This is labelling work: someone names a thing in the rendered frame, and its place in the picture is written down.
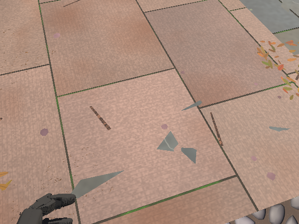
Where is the robot left hand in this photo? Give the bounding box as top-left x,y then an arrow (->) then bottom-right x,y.
17,193 -> 77,224

